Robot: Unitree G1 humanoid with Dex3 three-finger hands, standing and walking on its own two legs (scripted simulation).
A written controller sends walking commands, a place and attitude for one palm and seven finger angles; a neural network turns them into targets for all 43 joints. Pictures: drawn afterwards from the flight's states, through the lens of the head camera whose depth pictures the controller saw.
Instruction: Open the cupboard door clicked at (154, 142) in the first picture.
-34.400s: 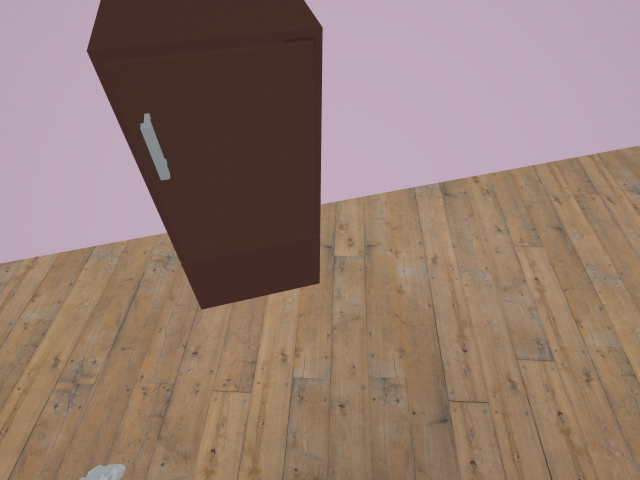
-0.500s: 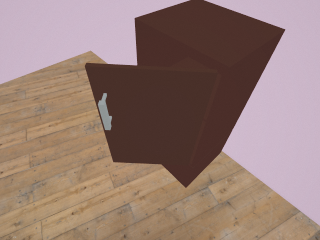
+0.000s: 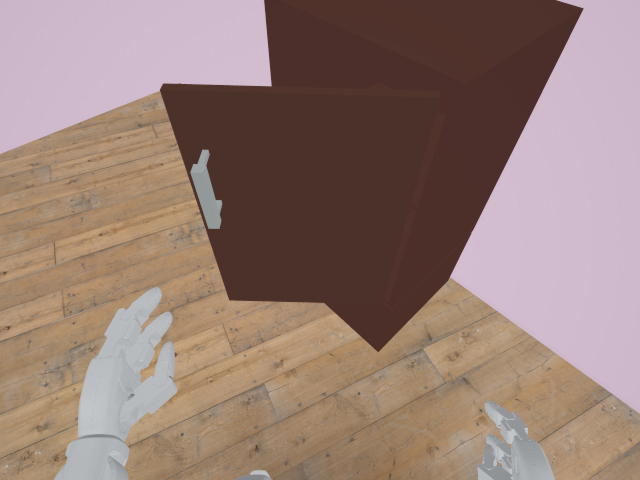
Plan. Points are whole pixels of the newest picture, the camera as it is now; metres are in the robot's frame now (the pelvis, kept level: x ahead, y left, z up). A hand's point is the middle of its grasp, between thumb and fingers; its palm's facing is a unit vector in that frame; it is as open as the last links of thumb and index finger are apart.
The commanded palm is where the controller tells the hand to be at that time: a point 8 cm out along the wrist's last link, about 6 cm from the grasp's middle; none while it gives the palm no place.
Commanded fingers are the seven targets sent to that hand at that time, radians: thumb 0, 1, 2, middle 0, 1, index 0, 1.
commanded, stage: raise the hand with hooked fingers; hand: left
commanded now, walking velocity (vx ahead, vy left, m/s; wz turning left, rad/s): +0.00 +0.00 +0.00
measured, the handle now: (209, 190) +0.56 +0.21 +0.01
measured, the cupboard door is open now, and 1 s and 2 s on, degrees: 45 45 45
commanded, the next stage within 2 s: move the hooked fingers beside the handle in 1.84 s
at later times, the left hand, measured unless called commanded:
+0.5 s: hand (143, 392) +0.23 +0.23 -0.01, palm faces +0.03 -1.00 -0.03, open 10.6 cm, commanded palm +0.20 +0.28 +0.00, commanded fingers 0.00 -0.01 0.51 -0.27 -0.88 -0.27 -0.88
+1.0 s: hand (98, 372) +0.24 +0.28 +0.01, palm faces +0.04 -1.00 -0.05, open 13.5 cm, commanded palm +0.22 +0.33 +0.01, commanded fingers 0.00 -0.50 0.30 -0.30 -1.20 -0.30 -1.20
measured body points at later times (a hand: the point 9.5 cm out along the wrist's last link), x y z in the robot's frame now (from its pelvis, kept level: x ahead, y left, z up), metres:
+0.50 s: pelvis -0.02 +0.00 -0.05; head +0.05 +0.00 +0.40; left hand +0.22 +0.28 -0.01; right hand +0.14 -0.24 -0.14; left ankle +0.03 +0.11 -0.70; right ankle +0.00 -0.10 -0.70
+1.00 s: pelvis -0.01 +0.03 -0.04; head +0.06 +0.05 +0.41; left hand +0.23 +0.33 +0.01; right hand +0.17 -0.21 -0.11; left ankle +0.03 +0.11 -0.70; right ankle +0.00 -0.10 -0.70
